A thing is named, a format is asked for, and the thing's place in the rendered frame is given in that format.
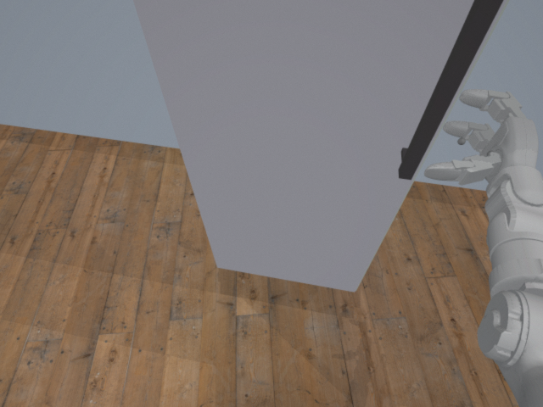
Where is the right robot forearm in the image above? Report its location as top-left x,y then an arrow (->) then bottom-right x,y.
485,165 -> 543,298

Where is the fridge door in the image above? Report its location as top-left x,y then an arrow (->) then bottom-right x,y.
133,0 -> 507,292

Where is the robot right hand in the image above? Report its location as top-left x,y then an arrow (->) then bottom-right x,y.
424,89 -> 539,186

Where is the handle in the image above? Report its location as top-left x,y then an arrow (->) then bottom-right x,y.
399,0 -> 503,180

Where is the robot right upper arm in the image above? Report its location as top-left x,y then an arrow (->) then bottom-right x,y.
477,290 -> 543,407

